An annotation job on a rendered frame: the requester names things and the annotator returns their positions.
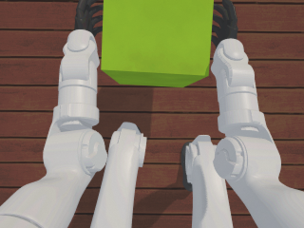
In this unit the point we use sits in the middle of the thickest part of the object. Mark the right robot foot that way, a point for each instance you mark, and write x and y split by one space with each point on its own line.
187 185

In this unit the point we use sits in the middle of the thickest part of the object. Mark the robot right upper arm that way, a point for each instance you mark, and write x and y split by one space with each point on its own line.
251 166

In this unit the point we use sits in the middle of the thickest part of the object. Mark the left robot hand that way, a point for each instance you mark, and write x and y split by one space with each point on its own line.
84 19

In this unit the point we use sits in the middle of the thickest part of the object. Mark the robot left shin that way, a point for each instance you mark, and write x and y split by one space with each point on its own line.
116 135

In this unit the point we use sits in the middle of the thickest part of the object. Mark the robot right forearm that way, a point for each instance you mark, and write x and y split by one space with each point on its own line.
239 113

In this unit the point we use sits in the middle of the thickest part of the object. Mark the right robot hand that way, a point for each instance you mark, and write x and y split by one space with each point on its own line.
228 28

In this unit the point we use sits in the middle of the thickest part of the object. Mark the carton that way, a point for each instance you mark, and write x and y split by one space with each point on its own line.
157 42

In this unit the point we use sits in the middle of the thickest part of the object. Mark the robot left forearm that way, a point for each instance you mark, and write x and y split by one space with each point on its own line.
78 85

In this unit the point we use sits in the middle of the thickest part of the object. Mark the robot left upper arm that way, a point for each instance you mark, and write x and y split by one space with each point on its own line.
71 159

